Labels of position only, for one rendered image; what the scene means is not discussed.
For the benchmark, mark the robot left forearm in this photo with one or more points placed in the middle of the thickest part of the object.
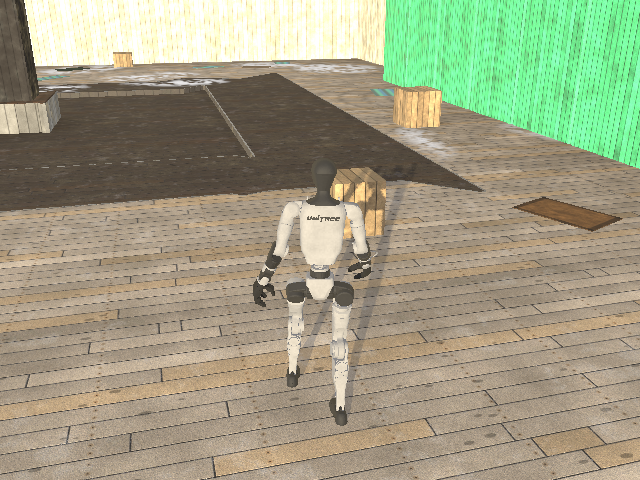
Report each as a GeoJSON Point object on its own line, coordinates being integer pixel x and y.
{"type": "Point", "coordinates": [269, 267]}

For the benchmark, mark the left robot upper arm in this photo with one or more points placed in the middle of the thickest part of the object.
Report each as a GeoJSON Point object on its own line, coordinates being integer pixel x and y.
{"type": "Point", "coordinates": [290, 211]}

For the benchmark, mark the right robot hand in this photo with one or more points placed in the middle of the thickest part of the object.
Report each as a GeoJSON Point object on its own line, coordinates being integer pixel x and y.
{"type": "Point", "coordinates": [363, 274]}

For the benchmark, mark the left robot shin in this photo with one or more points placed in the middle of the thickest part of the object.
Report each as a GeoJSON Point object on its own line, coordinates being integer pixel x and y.
{"type": "Point", "coordinates": [293, 347]}

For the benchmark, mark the humanoid robot torso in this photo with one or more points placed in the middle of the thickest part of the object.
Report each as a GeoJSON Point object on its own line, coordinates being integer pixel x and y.
{"type": "Point", "coordinates": [321, 240]}

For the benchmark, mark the right robot upper arm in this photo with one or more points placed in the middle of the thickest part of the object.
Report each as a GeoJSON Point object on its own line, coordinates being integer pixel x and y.
{"type": "Point", "coordinates": [354, 213]}

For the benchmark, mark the robot right forearm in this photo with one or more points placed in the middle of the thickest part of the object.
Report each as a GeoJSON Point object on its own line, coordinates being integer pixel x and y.
{"type": "Point", "coordinates": [365, 259]}

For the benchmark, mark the left robot hand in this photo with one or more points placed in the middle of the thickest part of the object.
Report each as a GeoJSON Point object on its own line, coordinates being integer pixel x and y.
{"type": "Point", "coordinates": [258, 291]}

